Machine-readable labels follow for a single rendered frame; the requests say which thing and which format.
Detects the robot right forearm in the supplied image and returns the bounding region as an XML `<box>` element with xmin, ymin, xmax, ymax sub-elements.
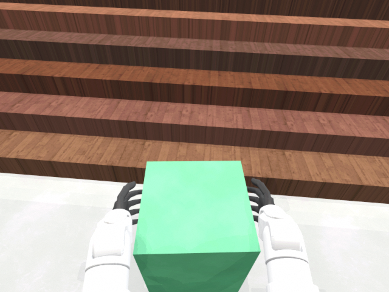
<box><xmin>258</xmin><ymin>204</ymin><xmax>319</xmax><ymax>292</ymax></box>

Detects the robot left forearm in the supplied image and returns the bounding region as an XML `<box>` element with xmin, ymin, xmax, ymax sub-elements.
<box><xmin>82</xmin><ymin>209</ymin><xmax>133</xmax><ymax>292</ymax></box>

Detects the robot right hand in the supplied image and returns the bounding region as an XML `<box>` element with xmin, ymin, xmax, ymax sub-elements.
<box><xmin>246</xmin><ymin>178</ymin><xmax>275</xmax><ymax>222</ymax></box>

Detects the robot left hand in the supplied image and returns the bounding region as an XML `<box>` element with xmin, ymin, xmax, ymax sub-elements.
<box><xmin>113</xmin><ymin>181</ymin><xmax>142</xmax><ymax>225</ymax></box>

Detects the carton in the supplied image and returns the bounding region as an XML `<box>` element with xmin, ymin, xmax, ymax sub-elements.
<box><xmin>133</xmin><ymin>161</ymin><xmax>261</xmax><ymax>292</ymax></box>

